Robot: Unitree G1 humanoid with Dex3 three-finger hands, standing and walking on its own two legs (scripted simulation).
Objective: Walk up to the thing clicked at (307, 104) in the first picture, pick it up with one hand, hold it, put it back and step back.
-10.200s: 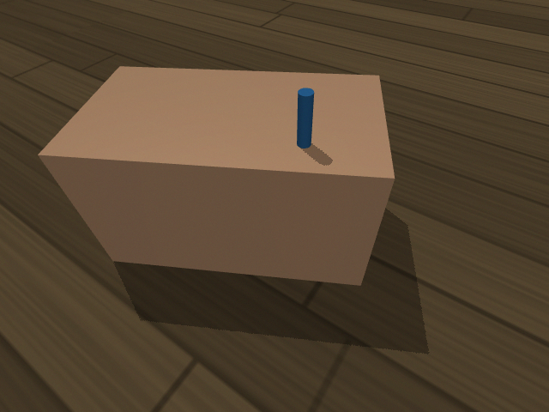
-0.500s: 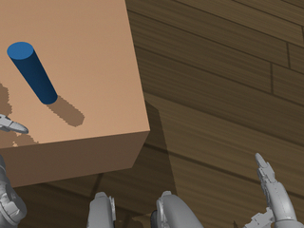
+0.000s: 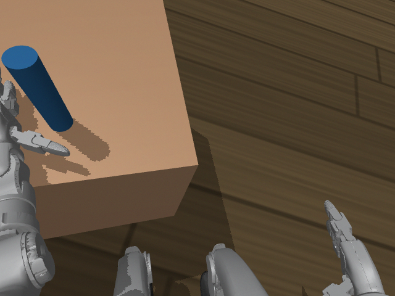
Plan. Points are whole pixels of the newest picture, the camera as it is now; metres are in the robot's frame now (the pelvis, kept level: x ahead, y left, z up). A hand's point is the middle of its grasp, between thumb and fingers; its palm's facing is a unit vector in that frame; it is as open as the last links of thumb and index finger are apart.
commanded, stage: close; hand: left
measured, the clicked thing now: (44, 95) +0.49 +0.24 +0.05
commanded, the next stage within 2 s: settle in 0.98 s
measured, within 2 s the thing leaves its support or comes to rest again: leaves its support in 1.32 s
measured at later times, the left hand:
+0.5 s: hand (47, 106) +0.49 +0.25 +0.01, palm faces +0.27 -0.96 -0.01, open 15.8 cm
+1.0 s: hand (55, 106) +0.50 +0.24 +0.01, palm faces +0.25 -0.97 -0.01, open 8.2 cm
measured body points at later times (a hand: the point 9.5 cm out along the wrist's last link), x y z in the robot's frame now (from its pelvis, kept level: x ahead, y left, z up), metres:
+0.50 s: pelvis +0.01 -0.01 +0.00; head +0.17 +0.05 +0.42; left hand +0.47 +0.30 +0.01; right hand +0.17 -0.26 +0.03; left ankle +0.05 +0.10 -0.61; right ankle +0.02 -0.14 -0.61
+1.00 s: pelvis +0.02 -0.01 +0.01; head +0.17 +0.05 +0.43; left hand +0.48 +0.29 +0.01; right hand +0.18 -0.26 +0.04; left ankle +0.05 +0.10 -0.61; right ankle +0.02 -0.14 -0.61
